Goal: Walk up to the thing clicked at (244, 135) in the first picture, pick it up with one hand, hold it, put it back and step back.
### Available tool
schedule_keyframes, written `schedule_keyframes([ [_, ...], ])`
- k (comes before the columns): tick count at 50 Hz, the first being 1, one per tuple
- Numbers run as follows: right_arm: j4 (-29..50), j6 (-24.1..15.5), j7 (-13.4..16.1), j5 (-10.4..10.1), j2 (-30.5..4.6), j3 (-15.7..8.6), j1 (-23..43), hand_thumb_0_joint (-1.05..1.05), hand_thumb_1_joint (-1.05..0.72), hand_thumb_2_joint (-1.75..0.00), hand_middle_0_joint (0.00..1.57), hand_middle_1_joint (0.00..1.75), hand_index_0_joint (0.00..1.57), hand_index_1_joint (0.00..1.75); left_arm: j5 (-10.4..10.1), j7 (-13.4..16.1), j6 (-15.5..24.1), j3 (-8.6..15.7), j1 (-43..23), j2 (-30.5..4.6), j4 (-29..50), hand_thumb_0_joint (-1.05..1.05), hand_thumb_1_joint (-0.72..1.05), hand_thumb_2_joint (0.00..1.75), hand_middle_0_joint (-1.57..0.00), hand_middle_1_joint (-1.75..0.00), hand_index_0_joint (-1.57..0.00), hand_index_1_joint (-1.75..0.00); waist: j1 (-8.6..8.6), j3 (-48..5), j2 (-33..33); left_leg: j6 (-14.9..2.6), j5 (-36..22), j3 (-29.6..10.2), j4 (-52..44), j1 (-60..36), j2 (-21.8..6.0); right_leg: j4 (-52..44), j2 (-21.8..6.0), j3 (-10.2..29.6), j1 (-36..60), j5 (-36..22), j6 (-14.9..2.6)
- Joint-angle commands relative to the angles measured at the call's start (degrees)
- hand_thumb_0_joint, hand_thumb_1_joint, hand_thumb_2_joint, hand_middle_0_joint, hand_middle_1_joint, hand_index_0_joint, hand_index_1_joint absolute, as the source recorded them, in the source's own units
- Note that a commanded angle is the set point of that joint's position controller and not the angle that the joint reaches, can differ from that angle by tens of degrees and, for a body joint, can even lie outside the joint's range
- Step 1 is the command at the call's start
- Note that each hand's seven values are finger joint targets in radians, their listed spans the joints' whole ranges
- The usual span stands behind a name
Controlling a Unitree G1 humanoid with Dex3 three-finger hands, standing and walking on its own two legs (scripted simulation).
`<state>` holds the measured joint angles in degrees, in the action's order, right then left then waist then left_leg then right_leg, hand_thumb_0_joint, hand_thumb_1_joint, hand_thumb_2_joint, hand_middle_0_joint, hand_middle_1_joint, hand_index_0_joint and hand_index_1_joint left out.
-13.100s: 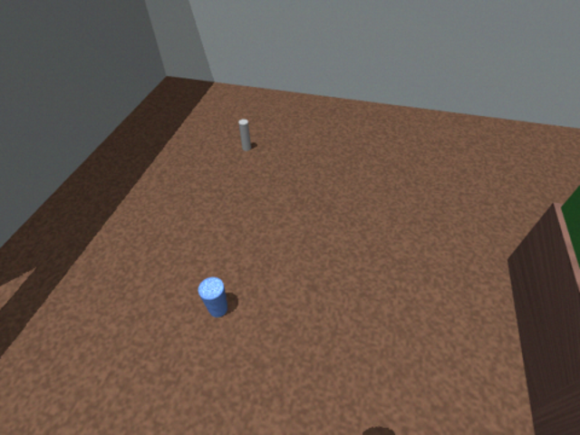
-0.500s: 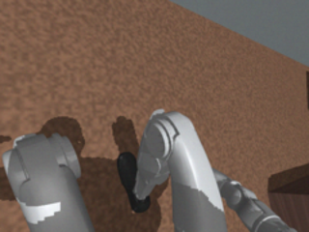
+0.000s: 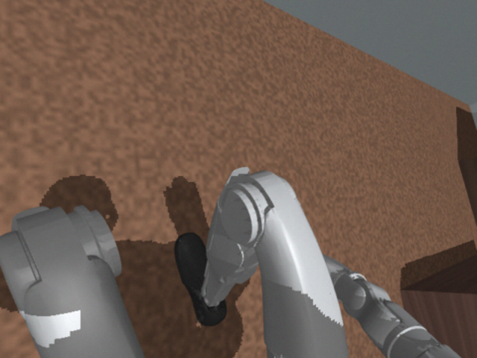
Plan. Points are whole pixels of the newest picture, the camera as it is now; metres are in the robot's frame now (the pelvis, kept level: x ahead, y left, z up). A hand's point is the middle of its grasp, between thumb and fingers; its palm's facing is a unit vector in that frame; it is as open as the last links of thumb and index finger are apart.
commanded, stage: close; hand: left
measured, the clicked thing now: out of the picture +0.44 +0.33 -0.20
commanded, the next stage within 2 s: settle in 0.34 s
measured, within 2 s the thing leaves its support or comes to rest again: leaves its support in 0.76 s
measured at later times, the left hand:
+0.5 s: hand out of the picture +0.42 +0.31 -0.18, palm faces +0.48 -0.88 -0.01, open 7.7 cm
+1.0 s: hand out of the picture +0.42 +0.34 -0.11, palm faces +0.46 -0.89 -0.01, open 7.2 cm
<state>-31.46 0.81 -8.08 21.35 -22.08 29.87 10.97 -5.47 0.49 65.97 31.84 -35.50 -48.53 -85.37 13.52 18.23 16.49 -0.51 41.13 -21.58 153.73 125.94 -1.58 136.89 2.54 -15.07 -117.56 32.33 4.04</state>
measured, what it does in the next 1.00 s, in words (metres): stands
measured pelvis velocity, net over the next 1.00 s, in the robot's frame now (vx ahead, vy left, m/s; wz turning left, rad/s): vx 0.01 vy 0.00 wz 0.03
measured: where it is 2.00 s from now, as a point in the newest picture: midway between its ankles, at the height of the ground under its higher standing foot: (151, 329)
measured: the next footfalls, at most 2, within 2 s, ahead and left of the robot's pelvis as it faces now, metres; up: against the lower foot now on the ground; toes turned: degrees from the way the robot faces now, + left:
none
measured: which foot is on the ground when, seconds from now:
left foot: down 0.00-1.00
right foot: down 0.00-1.00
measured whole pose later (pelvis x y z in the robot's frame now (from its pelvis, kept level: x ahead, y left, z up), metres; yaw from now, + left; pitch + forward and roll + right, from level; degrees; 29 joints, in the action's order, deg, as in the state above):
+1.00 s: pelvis +0.01 +0.00 +0.02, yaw +1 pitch +15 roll -17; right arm -32.8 2.7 -8.3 17.6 -21.1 22.7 5.8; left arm -5.4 -1.1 54.9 29.9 -34.7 -43.7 -68.5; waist 11.9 12.6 12.1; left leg -0.4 40.8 -18.8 150.0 127.2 -1.4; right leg 135.2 1.1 -13.5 -119.0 33.6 3.2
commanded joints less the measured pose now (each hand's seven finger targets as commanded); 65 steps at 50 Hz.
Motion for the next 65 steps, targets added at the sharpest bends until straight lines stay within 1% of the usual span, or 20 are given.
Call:
schedule_keyframes([
  [1, -0.01, 0.99, 1.02, 0.2, -21.1, -6.81, -1.59, 0.0, -0.86, -0.89, 0.2, 0.3, 0.2, 0.3, 0.29, 0.5, 3.79, -0.21, -10.34, -8.97, 6.27, 0.0, 0.37, 0.62, -0.53, -0.51, -0.51, -0.52, 7.16, -29.85, -32.51, 2.57, -6.44, 3.41, -22.14, -21.15, -3.38, -7.37, 2.18, -6.27, 13.75, -7.11, -3.87],
  [11, 0.21, 1.42, 1.12, 0.34, -20.66, -6.31, -1.85, 0.0, -0.85, -0.89, 0.2, 0.3, 0.2, 0.3, 0.73, 1.52, 3.41, 0.43, -11.84, -11.46, 7.18, 0.0, 0.64, 0.85, -0.77, -0.74, -0.74, -0.75, 6.89, -31.41, -32.35, 2.0, -6.64, 4.41, -21.23, -20.94, -3.36, -8.57, 2.52, -5.44, 15.57, -7.4, -3.78],
  [15, 0.34, 1.6, 1.06, 0.25, -20.82, -6.28, -1.9, 0.0, -0.87, -0.89, 0.2, 0.3, 0.2, 0.3, 1.22, 1.54, 3.02, -0.74, -13.28, -10.63, 6.54, 0.0, 0.62, 1.0, -0.99, -0.97, -0.97, -0.98, 8.14, -30.02, -32.64, 2.18, -5.63, 3.6, -22.04, -20.76, -3.53, -8.29, 2.39, -6.03, 14.03, -6.54, -3.93],
  [22, 0.02, 1.64, 1.06, 0.32, -20.95, -5.94, -2.29, 0.0, -0.87, -0.9, 0.2, 0.3, 0.2, 0.3, 0.74, 1.48, 3.11, -1.15, -14.1, -10.86, 6.3, 0.0, 0.64, 1.2, -1.2, -1.21, -1.19, -1.23, 8.36, -31.06, -32.76, 2.12, -7.25, 3.63, -21.33, -21.29, -3.46, -8.29, 2.56, -5.98, 15.08, -7.95, -3.86],
  [26, 0.44, 1.91, 1.07, 0.13, -20.92, -5.97, -2.02, 0.0, -0.89, -0.9, 0.2, 0.3, 0.2, 0.3, 0.76, 1.58, 2.93, 0.27, -13.3, -12.18, 7.51, 0.0, 0.58, 1.3, -1.24, -1.33, -1.23, -1.35, 7.17, -31.1, -32.84, 2.22, -7.57, 3.63, -21.77, -21.43, -3.57, -8.36, 2.48, -5.94, 14.99, -7.81, -3.94],
  [28, 0.35, 2.0, 1.04, 0.18, -21.02, -6.07, -2.23, 0.0, -0.89, -0.9, 0.2, 0.3, 0.2, 0.3, 0.57, 1.36, 3.04, 0.41, -14.24, -12.18, 8.99, 0.0, 0.57, 1.35, -1.29, -1.38, -1.27, -1.41, 7.58, -31.62, -34.03, 2.34, -7.29, 3.59, -22.11, -21.78, -3.55, -8.32, 2.42, -6.02, 15.44, -7.7, -3.99],
  [30, 0.43, 1.97, 1.07, 0.03, -21.24, -6.59, -2.05, 0.0, -0.89, -0.91, 0.2, 0.3, 0.2, 0.3, 0.58, 1.2, 2.87, 1.24, -13.98, -13.06, 10.55, 0.0, 0.54, 1.38, -1.32, -1.43, -1.31, -1.45, 6.99, -31.38, -34.84, 2.42, -6.09, 3.7, -22.57, -21.99, -3.62, -8.46, 2.28, -5.94, 14.68, -6.86, -3.95],
  [34, 0.02, 2.13, 1.1, -0.18, -20.73, -7.6, -3.19, 0.0, -0.89, -0.91, 0.2, 0.3, 0.2, 0.3, 0.75, 0.91, 1.91, 2.13, -14.07, -13.79, 15.95, 0.0, 0.47, 1.42, -1.35, -1.49, -1.34, -1.51, 6.07, -34.8, -37.46, 2.64, -9.42, 4.52, -22.65, -24.02, -3.59, -8.07, 2.14, -5.1, 15.71, -9.02, -4.26],
  [38, -0.54, 2.39, 1.07, -0.69, -20.75, -9.53, -4.57, 0.0, -0.89, -0.91, 0.2, 0.3, 0.2, 0.3, 1.09, 0.62, -0.23, 1.51, -14.0, -11.67, 19.67, 0.0, 0.48, 1.47, -1.38, -1.53, -1.37, -1.56, 5.77, -36.52, -40.45, 3.41, -11.41, 4.45, -24.11, -26.94, -3.74, -7.56, 1.73, -4.9, 14.03, -9.95, -4.5],
  [40, -0.46, 2.48, 1.07, -1.31, -20.14, -10.38, -5.25, 0.0, -0.89, -0.91, 0.2, 0.3, 0.2, 0.3, 0.84, 0.39, -1.45, 1.49, -14.14, -11.44, 22.81, 0.0, 0.47, 1.45, -1.38, -1.52, -1.37, -1.55, 4.81, -37.93, -39.27, 2.91, -10.56, 5.52, -23.74, -25.42, -3.37, -8.43, 1.74, -4.08, 14.53, -9.64, -4.63],
  [42, -0.48, 2.48, 0.96, -1.86, -19.64, -11.12, -6.27, 0.0, -0.89, -0.91, 0.2, 0.3, 0.2, 0.3, 0.41, -0.19, -2.85, 0.5, -13.53, -9.44, 23.32, 0.0, 0.45, 1.46, -1.41, -1.54, -1.4, -1.57, 5.17, -38.72, -38.62, 2.52, -10.09, 6.37, -23.73, -23.86, -2.83, -8.96, 1.66, -3.72, 15.72, -9.73, -4.57],
  [43, -0.52, 2.45, 1.03, -2.34, -19.6, -11.89, -6.31, 0.0, -0.89, -0.91, 0.2, 0.3, 0.2, 0.3, 0.25, -0.53, -3.47, 0.38, -13.1, -8.97, 24.89, 0.0, 0.43, 1.45, -1.39, -1.54, -1.39, -1.56, 4.15, -38.73, -38.53, 2.55, -9.72, 6.44, -24.41, -24.23, -2.87, -9.0, 1.45, -3.5, 14.35, -9.19, -4.72],
  [48, -0.66, 2.46, 0.82, -4.32, -18.72, -14.61, -8.69, 0.0, -0.89, -0.9, 0.2, 0.3, 0.2, 0.3, -0.72, -2.22, -7.2, -2.5, -12.18, -4.25, 29.04, 0.0, 0.37, 1.45, -1.44, -1.58, -1.44, -1.6, 3.2, -40.65, -37.48, 2.09, -6.97, 7.31, -25.8, -22.56, -2.22, -9.8, 1.04, -2.43, 12.86, -7.39, -4.96],
  [51, -0.78, 2.4, 0.85, -5.78, -17.82, -16.38, -10.37, 0.0, -0.89, -0.9, 0.2, 0.3, 0.2, 0.3, -1.4, -2.82, -9.75, -1.47, -11.2, -4.12, 31.63, 0.0, 0.36, 1.41, -1.41, -1.55, -1.42, -1.56, 1.25, -42.44, -36.59, 1.55, -5.82, 8.74, -26.45, -20.75, -1.72, -10.55, 0.8, -1.27, 12.92, -6.1, -5.06],
  [52, 0.04, 2.22, 0.81, -6.41, -17.04, -16.67, -9.7, 0.0, -0.89, -0.9, 0.2, 0.3, 0.2, 0.3, -1.84, -3.45, -10.36, -3.57, -11.49, -0.73, 33.83, 0.0, 0.37, 1.41, -1.41, -1.55, -1.42, -1.56, 0.91, -42.24, -35.75, 1.57, -4.85, 8.57, -27.34, -20.75, -1.64, -10.63, 0.52, -1.11, 11.38, -5.39, -5.13],
  [53, -0.61, 2.22, 0.94, -6.91, -17.26, -17.62, -10.62, 0.0, -0.89, -0.9, 0.2, 0.3, 0.2, 0.3, -1.8, -3.54, -11.06, -1.66, -11.28, -2.89, 35.11, 0.0, 0.35, 1.4, -1.42, -1.55, -1.43, -1.57, 0.01, -43.31, -37.06, 1.64, -4.72, 8.41, -27.93, -21.95, -1.71, -10.34, 0.5, -0.88, 10.37, -5.24, -5.34],
  [56, -0.75, 2.25, 1.22, -8.42, -16.19, -19.77, -12.06, 0.0, -0.88, -0.9, 0.2, 0.3, 0.2, 0.3, -2.05, -4.26, -13.42, -2.59, -12.14, -1.01, 39.22, 0.0, 0.36, 1.4, -1.42, -1.55, -1.42, -1.56, -1.38, -45.32, -37.97, 1.48, -3.49, 9.27, -29.31, -22.4, -1.36, -10.37, 0.09, 0.31, 8.22, -3.75, -5.78],
  [58, -0.78, 2.07, 1.29, -9.5, -15.09, -20.48, -12.86, 0.0, -0.88, -0.9, 0.2, 0.3, 0.2, 0.3, -2.6, -5.02, -15.02, -3.97, -12.32, 2.05, 39.76, 0.0, 0.35, 1.39, -1.42, -1.54, -1.42, -1.56, -1.33, -45.23, -37.05, 1.35, -2.87, 9.69, -29.97, -21.85, -1.02, -10.91, -0.13, 0.74, 7.35, -3.49, -5.87],
  [60, -1.13, 1.99, 1.63, -10.45, -14.09, -21.36, -13.73, 0.0, -0.89, -0.9, 0.2, 0.3, 0.2, 0.3, -2.6, -5.56, -16.35, -4.65, -13.29, 2.84, 40.73, 0.0, 0.34, 1.38, -1.41, -1.53, -1.41, -1.55, -1.42, -46.09, -35.24, 0.87, -1.32, 10.25, -30.29, -21.03, -0.76, -12.0, -0.25, 1.44, 6.86, -1.94, -5.9],
  [65, -1.21, 2.08, 2.28, -11.99, -12.73, -23.09, -15.42, 0.0, -0.88, -0.9, 0.2, 0.3, 0.2, 0.3, -3.33, -6.33, -18.71, -3.74, -13.41, 3.35, 41.63, 0.0, 0.41, 1.35, -1.37, -1.49, -1.38, -1.5, -3.31, -49.63, -33.92, 0.49, -2.2, 12.15, -31.17, -20.79, 0.02, -13.01, -0.87, 3.06, 8.04, -1.55, -6.02],
])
